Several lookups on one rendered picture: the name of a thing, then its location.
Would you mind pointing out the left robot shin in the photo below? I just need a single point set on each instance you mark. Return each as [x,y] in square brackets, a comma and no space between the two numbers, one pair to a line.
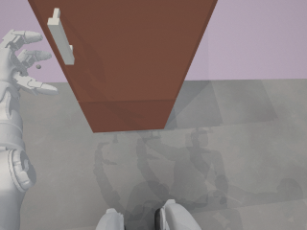
[111,210]

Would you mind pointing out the left robot thigh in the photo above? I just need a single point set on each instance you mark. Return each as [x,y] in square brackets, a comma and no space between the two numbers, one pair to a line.
[111,221]

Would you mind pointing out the cupboard door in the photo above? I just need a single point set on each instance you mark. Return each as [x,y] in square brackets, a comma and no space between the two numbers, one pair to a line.
[127,50]

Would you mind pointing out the robot left forearm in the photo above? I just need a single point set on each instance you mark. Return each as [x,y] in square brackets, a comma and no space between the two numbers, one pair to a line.
[11,123]

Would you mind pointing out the handle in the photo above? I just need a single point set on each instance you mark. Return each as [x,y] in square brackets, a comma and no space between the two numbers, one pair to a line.
[58,34]

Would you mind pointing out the left robot hand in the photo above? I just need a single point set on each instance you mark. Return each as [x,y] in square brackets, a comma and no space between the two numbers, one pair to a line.
[10,63]

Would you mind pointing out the left robot upper arm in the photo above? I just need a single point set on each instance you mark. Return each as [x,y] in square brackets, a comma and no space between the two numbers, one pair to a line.
[17,175]

